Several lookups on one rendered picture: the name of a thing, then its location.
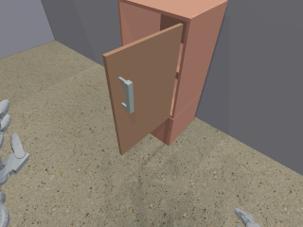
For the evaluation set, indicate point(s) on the handle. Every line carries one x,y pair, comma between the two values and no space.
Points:
129,95

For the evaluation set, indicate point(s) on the left robot forearm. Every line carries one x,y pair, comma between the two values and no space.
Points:
4,213

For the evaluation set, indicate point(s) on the cupboard door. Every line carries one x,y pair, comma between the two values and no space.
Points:
150,64

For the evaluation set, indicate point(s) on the left robot hand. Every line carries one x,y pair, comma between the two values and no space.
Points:
17,159

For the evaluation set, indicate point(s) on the right robot hand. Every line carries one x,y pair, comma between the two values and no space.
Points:
246,219

